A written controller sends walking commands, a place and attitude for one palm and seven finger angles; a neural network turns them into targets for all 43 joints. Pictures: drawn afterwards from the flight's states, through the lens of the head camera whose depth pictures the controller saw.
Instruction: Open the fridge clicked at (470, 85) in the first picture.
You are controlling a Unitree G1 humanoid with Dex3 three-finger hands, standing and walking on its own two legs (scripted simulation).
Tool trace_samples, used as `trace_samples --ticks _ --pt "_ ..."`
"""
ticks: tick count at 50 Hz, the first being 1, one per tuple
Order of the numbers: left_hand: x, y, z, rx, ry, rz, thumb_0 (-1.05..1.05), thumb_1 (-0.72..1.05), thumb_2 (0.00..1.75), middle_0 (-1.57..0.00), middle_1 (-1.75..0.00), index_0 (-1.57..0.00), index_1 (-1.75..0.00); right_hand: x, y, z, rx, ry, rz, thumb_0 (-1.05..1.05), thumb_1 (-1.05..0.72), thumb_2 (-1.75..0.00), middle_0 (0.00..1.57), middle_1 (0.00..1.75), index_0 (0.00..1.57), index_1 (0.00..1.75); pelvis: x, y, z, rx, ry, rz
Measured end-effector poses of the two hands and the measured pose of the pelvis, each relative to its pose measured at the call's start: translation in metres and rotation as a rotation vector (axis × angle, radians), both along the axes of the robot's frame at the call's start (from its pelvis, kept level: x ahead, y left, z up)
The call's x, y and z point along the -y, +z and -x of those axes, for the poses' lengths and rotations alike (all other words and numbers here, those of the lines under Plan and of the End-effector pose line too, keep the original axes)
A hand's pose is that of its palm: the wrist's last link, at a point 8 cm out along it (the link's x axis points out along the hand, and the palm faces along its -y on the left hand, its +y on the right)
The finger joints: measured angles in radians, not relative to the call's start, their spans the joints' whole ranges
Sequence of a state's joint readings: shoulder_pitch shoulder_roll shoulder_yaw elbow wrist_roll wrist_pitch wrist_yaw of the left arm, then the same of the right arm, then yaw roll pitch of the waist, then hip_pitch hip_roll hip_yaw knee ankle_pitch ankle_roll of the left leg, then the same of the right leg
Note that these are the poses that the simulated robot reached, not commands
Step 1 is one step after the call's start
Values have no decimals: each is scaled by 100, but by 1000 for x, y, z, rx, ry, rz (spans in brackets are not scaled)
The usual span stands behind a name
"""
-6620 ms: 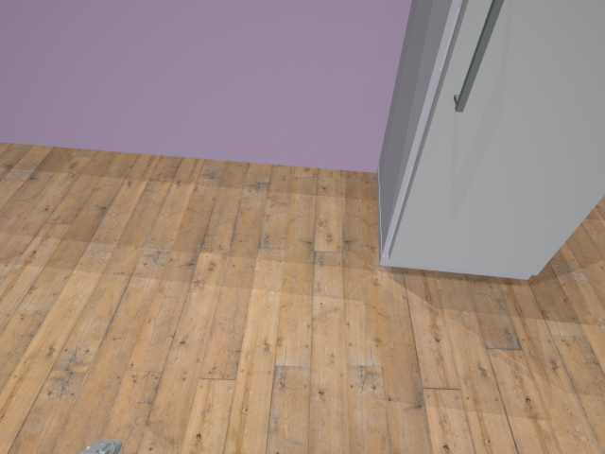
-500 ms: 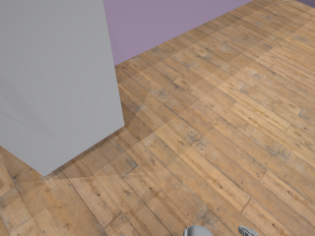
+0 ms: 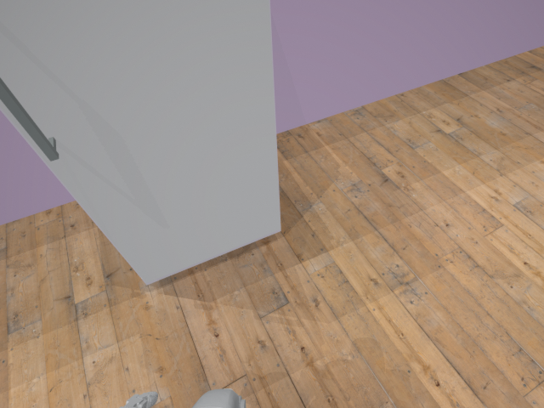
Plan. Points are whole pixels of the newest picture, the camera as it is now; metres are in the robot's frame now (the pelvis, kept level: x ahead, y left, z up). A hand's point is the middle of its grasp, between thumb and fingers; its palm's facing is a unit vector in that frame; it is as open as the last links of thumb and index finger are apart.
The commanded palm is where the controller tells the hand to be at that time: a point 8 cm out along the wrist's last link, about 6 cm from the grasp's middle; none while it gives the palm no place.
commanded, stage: turn to face it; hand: left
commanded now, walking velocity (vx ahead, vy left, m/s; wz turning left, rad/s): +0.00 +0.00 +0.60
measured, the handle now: out of the picture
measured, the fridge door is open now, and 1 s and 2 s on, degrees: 0 0 0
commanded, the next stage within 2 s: take the last steps up to it in 0.68 s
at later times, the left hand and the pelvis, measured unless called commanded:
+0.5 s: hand out of the picture +0.05 +0.26 -0.16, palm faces +0.27 -0.93 -0.26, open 7.4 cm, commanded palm none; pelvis +0.00 +0.03 +0.00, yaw +14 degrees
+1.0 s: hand out of the picture -0.09 +0.17 -0.16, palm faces +0.48 -0.85 -0.23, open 7.4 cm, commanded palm none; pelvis -0.01 +0.00 +0.01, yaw +25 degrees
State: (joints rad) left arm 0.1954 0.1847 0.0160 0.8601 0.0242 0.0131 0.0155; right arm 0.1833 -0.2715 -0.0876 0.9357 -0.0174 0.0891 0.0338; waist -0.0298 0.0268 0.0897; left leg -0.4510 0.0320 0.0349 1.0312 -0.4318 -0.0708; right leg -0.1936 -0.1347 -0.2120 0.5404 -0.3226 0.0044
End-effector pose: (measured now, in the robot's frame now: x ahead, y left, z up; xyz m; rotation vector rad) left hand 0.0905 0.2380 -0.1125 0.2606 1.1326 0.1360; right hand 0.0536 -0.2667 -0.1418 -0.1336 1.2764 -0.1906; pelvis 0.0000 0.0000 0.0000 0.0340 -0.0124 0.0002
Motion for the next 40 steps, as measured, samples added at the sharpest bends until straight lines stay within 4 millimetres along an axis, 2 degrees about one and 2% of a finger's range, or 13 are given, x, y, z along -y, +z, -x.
trace_samples --ticks 4,8,10,13,17,23,30,33,40 --pt "-23 -15 36 -62 95 13 0 90 90 -20 -30 -20 -30 -17 4 -34 20 95 20 0 -91 -90 19 30 20 30 -10 -5 -2 -2 56 12" --pt "-53 -40 72 -126 193 29 0 90 90 -20 -30 -20 -30 -41 7 -71 87 188 57 0 -91 -90 20 30 20 30 -27 -19 -5 -5 105 25" --pt "-64 -45 85 -167 226 24 0 90 90 -20 -30 -20 -30 -51 12 -82 121 217 67 0 -91 -90 20 30 20 30 -32 -19 -5 -1 114 26" --pt "-74 -39 91 -177 264 23 0 91 90 -20 -29 -20 -30 -62 21 -88 139 244 80 0 -91 -90 20 30 20 30 -37 -12 -4 1 142 43" --pt "-77 -26 85 -122 287 29 1 91 90 -20 -29 -20 -30 -72 26 -89 122 277 72 0 -90 -90 20 30 20 30 -41 -2 -3 1 180 50" --pt "-68 -13 71 -47 307 24 0 91 90 -20 -29 -20 -30 -76 21 -84 98 298 33 0 -90 -90 20 30 20 30 -34 2 -2 2 233 48" --pt "-36 -4 59 34 324 0 0 91 90 -20 -29 -20 -30 -56 -2 -73 50 307 -21 0 -90 -90 20 30 20 30 -7 -5 -2 2 290 23" --pt "-18 -1 68 49 337 -14 0 91 90 -20 -29 -20 -30 -45 -13 -71 29 313 -40 0 -90 -90 20 30 20 30 5 -8 0 13 317 18" --pt "12 4 114 -17 426 3 0 90 90 -20 -30 -20 -30 -29 -8 -70 -21 357 -38 0 -91 -90 20 30 20 30 18 3 2 19 375 -6"
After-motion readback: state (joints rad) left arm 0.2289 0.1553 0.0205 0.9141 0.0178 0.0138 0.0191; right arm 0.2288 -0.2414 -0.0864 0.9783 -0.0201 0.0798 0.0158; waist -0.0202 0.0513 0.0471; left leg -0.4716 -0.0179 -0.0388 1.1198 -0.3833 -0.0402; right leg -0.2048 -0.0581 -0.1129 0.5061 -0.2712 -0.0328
